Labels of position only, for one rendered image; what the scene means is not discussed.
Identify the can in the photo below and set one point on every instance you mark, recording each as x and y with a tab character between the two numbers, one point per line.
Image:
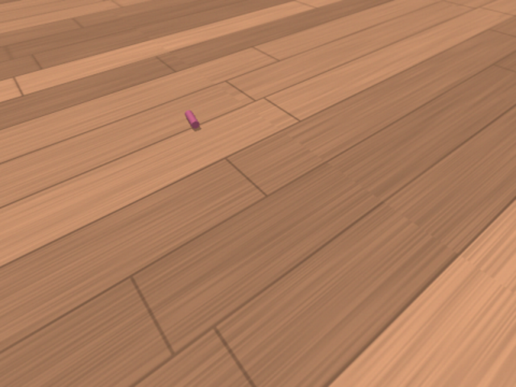
192	119

